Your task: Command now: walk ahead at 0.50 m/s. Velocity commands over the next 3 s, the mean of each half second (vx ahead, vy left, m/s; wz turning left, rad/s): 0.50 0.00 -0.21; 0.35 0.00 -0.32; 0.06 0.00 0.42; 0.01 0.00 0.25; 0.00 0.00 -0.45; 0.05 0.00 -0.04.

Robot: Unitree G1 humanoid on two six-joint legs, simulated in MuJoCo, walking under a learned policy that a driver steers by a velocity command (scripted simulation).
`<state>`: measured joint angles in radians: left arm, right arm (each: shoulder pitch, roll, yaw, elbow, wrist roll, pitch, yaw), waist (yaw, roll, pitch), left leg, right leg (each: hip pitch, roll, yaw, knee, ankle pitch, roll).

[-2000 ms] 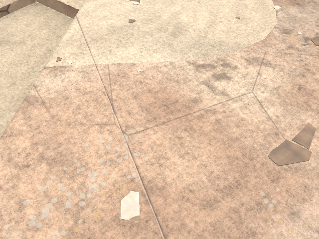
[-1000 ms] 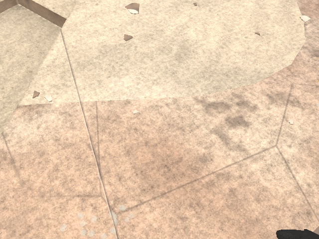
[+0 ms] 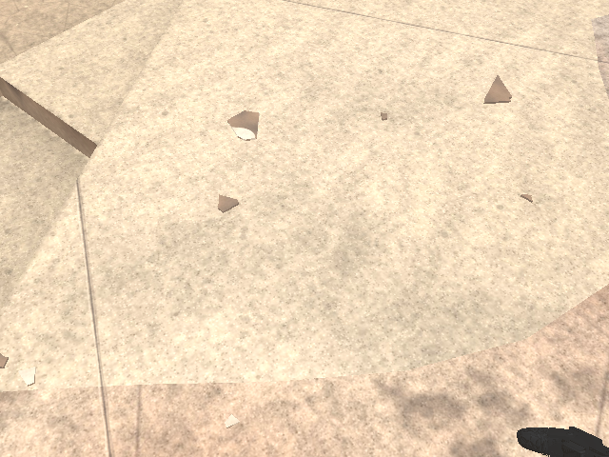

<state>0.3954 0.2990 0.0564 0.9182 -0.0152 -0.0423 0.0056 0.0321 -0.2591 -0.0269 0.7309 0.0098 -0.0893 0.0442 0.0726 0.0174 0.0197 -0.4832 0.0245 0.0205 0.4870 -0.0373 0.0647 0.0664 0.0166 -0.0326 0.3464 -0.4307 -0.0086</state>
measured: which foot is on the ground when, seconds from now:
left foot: down 0.00-0.56, up 0.58-0.96, down 0.98-1.00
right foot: down 0.00-0.02, up 0.04-0.52, down 0.54-1.00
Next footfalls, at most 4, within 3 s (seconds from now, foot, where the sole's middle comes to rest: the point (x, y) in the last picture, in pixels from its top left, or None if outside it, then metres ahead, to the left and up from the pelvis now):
0.54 right None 0.45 -0.14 -0.76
0.98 left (351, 343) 0.73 -0.03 -0.76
1.38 right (444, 385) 0.64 -0.24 -0.76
1.80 left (327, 388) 0.62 0.02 -0.76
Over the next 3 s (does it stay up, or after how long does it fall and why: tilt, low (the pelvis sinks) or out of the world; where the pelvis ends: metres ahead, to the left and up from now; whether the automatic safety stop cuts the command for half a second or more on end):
stays up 0.62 -0.12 0.01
